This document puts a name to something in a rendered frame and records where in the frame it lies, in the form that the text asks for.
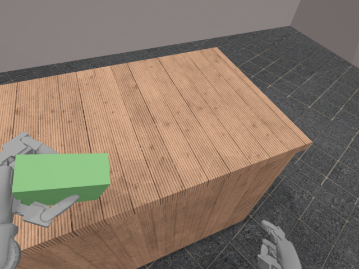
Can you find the table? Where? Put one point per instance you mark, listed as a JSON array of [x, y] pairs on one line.
[[192, 144]]

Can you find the right robot hand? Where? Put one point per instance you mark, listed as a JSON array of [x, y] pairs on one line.
[[283, 255]]

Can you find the left robot hand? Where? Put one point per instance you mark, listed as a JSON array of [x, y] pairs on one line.
[[37, 213]]

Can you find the left robot forearm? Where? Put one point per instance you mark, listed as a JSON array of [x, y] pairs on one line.
[[10, 251]]

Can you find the sponge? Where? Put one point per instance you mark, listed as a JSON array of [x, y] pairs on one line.
[[50, 178]]

